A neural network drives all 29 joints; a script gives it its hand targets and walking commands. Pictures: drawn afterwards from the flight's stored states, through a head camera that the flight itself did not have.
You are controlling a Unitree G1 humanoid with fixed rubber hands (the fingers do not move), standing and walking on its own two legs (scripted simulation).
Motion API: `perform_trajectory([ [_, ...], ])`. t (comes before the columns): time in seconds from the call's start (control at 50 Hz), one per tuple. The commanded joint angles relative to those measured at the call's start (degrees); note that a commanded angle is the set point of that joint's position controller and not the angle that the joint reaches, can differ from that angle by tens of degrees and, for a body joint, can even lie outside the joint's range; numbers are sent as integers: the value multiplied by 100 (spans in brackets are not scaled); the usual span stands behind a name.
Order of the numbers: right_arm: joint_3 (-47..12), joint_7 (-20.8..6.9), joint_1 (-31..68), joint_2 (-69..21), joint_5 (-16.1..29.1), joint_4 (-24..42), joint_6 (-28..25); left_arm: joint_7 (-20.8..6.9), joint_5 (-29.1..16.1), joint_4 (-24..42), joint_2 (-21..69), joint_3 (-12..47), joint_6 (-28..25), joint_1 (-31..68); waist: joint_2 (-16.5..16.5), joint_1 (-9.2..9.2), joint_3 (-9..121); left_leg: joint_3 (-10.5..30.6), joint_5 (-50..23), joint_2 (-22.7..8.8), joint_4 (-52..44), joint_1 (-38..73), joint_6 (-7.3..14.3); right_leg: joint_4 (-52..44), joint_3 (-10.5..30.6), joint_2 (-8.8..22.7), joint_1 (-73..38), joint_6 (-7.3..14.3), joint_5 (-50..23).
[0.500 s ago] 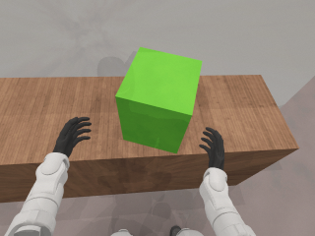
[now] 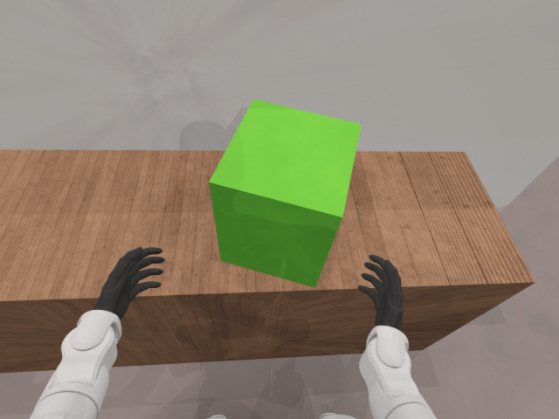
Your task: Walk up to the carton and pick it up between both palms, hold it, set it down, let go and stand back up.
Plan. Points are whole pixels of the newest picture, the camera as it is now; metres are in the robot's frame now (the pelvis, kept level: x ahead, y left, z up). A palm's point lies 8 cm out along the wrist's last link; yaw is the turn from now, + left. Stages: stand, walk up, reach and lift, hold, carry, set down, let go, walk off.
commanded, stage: set down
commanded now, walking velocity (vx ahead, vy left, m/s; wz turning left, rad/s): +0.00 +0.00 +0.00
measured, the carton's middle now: (285, 197) +0.50 -0.03 -0.05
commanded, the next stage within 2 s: let go in 1.24 s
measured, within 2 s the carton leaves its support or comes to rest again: neither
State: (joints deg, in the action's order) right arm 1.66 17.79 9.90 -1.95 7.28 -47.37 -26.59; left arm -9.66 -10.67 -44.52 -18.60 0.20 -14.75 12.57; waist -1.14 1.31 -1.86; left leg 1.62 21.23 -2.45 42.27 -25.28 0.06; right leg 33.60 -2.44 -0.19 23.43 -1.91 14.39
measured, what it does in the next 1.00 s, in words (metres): stands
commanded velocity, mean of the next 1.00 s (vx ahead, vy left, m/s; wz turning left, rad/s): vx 0.00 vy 0.00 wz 0.00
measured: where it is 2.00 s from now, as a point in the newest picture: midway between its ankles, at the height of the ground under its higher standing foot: outside the picture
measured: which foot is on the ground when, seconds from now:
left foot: down 0.00-1.00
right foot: down 0.00-1.00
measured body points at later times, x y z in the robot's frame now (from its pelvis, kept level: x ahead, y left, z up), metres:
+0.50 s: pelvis +0.02 +0.01 +0.01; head +0.03 +0.02 +0.46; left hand +0.26 +0.23 -0.04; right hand +0.25 -0.21 -0.04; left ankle +0.00 +0.11 -0.72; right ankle +0.03 -0.15 -0.72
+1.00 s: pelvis +0.02 -0.03 +0.02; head +0.02 -0.02 +0.47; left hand +0.21 +0.20 -0.06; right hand +0.20 -0.24 -0.06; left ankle +0.00 +0.11 -0.72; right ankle +0.03 -0.15 -0.72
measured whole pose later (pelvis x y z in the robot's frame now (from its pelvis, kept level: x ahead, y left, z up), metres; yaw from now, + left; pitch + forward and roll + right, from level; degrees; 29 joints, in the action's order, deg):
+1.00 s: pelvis +0.02 -0.03 +0.02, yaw -2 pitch -7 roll -1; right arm 0.8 4.4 -7.8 5.9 1.7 -43.1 -15.5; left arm -3.5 -4.3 -33.6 -14.4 0.3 -0.1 -8.2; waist 0.6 -1.7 -6.6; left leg -1.2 16.6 -2.8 25.0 -1.5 -1.8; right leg 24.2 -0.1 -0.7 4.2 0.2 13.2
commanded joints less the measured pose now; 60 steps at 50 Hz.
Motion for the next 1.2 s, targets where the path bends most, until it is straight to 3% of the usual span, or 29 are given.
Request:
perform_trajectory([
  [0.0, -259, -98, 446, 135, 154, 433, -848, -209, 260, 1065, -1287, -618, -432, 698, -690, -172, 2216, -278, -3140, 236, -192, 866, -552, -224, 176, -74, -1409, 312, -1702],
  [0.08, 154, -284, 619, 661, -23, 1191, -744, -57, -260, 1632, -1154, -148, -343, 502, -703, 20, 1898, -160, -2158, 82, -664, 1121, -543, -454, 106, -163, -1136, 463, -452],
  [0.18, 370, -604, 512, 866, -162, 1480, -384, 246, -592, 1833, -1090, 337, -327, 221, -816, 78, 1970, 37, -1346, -69, -1143, 1252, -550, -423, 78, -191, -1341, 514, -243],
  [0.32, 147, -965, -256, 1038, 33, 861, 249, 511, -319, 1606, -1019, 211, -136, -354, -801, -6, 1399, -31, -2146, -70, -1504, 1679, -548, -692, 122, -196, -1846, 521, -632],
  [0.42, 65, -1024, -586, 1137, 23, 699, 448, 446, -50, 1432, -693, 166, 171, -900, -519, -78, 886, -155, -2828, 28, -1527, 1869, -490, -943, 222, -201, -2035, 557, -1013],
  [0.54, 81, -1076, -778, 1261, -137, 942, 425, 395, 175, 1570, -503, 15, 516, -1236, -312, -201, 464, -337, -3143, 126, -1611, 1914, -456, -1142, 206, -222, -2131, 503, -1386],
  [0.68, 107, -1232, -989, 1265, -391, 1254, 457, 512, 377, 1844, -517, -192, 726, -1327, -88, -270, 406, -568, -2720, 214, -1831, 1888, -374, -1239, 197, -162, -2303, 388, -1561],
  [0.84, 8, -1315, -1254, 1170, -540, 1156, 779, 615, 574, 1913, -432, -231, 1103, -1373, -26, -260, 376, -719, -2006, 259, -2056, 1945, -273, -1361, 274, -40, -2330, 316, -1285],
  [1.18, 152, -1583, -1431, 1472, -888, 1306, 1428, 888, 972, 2143, -115, -348, 2073, -1690, -60, -262, 7, -725, -1956, 259, -2349, 2003, -228, -1600, 125, -126, -2142, 272, -807],
])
